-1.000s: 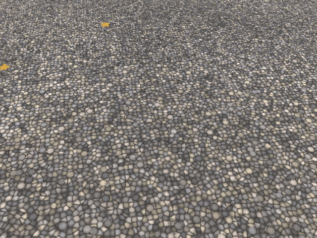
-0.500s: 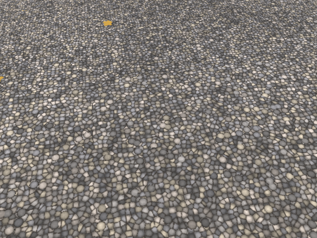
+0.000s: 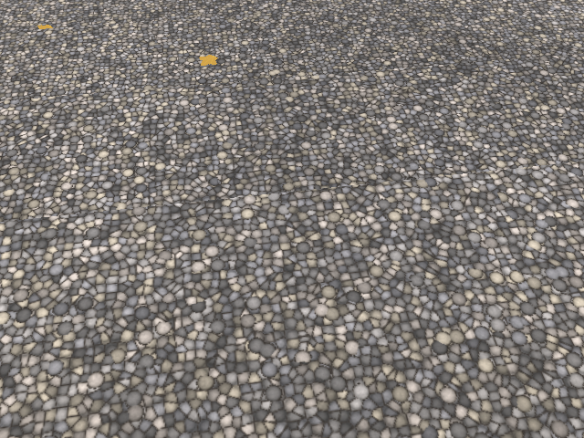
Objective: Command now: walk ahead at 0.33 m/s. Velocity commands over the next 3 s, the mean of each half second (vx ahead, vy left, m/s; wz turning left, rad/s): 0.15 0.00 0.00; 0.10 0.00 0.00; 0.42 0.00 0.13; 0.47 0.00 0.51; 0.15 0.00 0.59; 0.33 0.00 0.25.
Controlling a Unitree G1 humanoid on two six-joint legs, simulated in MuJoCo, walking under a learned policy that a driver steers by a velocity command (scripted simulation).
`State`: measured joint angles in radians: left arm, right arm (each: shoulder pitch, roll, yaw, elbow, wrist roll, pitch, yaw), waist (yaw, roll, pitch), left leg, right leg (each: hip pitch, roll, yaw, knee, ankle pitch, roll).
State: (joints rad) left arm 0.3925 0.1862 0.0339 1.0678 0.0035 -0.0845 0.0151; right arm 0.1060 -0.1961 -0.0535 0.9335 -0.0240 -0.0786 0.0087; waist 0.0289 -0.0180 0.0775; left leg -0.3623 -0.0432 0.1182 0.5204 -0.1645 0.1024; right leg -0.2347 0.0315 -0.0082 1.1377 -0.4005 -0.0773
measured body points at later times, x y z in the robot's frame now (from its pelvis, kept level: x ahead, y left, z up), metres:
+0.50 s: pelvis +0.14 -0.02 +0.01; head +0.14 -0.03 +0.46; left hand +0.19 +0.20 -0.14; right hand +0.12 -0.23 -0.16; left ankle +0.08 +0.06 -0.73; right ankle +0.18 -0.11 -0.73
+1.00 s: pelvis +0.18 -0.03 +0.01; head +0.17 -0.04 +0.46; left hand +0.16 +0.19 -0.15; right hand +0.09 -0.25 -0.15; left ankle +0.07 +0.06 -0.73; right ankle +0.18 -0.11 -0.72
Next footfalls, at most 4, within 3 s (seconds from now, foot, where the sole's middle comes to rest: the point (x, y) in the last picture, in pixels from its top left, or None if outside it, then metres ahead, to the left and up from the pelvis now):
0.36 right None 0.22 -0.11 -0.77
1.16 right None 0.33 -0.16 -0.77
1.68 left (298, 359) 0.63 0.02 -0.77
2.20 right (308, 251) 0.94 0.00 -0.77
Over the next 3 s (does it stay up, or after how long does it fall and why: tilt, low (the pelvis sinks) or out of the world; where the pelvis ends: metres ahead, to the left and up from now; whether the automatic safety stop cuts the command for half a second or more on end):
stays up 0.83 0.07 0.02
